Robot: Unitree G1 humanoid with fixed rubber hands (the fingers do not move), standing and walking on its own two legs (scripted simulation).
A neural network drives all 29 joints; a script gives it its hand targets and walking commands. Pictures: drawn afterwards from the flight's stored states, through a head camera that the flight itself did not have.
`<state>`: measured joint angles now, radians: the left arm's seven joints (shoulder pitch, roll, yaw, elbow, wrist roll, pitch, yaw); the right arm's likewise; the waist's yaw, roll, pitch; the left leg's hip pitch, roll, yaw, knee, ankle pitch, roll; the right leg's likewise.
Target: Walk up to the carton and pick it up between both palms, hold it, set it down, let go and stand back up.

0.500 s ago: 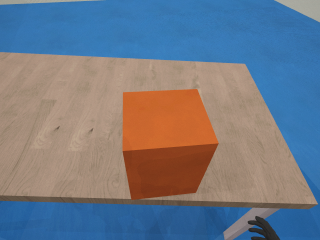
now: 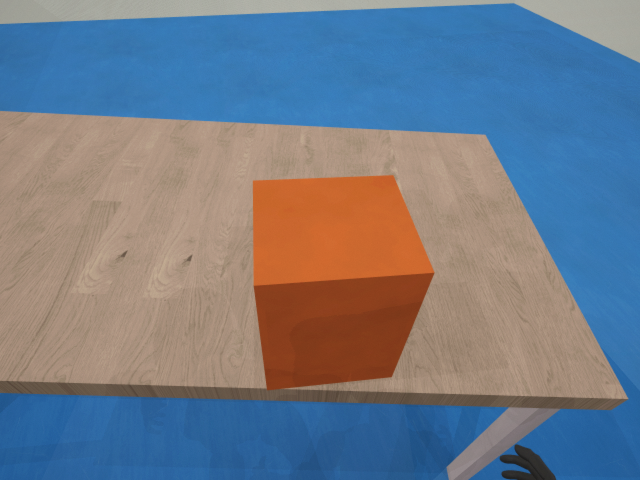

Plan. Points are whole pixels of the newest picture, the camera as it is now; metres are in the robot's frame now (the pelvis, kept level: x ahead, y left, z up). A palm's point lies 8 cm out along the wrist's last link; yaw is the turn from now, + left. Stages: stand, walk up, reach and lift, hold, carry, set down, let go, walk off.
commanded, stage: stand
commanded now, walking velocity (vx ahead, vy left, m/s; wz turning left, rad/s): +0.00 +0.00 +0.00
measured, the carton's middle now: (327, 286) +0.37 +0.02 +0.03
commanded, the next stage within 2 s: none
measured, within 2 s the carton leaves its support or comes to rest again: neither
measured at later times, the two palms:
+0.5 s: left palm out of the picture +0.02 +0.28 -0.13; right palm out of the picture +0.11 -0.27 -0.09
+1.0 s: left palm out of the picture +0.01 +0.28 -0.13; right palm out of the picture +0.11 -0.27 -0.10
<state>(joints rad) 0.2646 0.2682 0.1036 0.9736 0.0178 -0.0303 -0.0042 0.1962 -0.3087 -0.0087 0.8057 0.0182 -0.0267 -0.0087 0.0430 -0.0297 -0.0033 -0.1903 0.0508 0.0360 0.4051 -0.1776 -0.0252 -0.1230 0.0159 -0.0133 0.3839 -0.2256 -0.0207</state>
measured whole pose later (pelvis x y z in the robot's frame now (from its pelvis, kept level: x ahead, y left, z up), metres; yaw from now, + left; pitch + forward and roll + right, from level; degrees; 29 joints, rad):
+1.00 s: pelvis -0.01 +0.00 +0.00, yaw +0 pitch -3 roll -1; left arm 0.26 0.27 0.10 1.04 0.02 -0.03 -0.01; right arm 0.20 -0.31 -0.01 0.86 0.02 -0.03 -0.01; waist 0.04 -0.01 0.00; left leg -0.19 0.05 0.04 0.41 -0.17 -0.02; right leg -0.12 0.02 -0.01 0.38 -0.22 -0.02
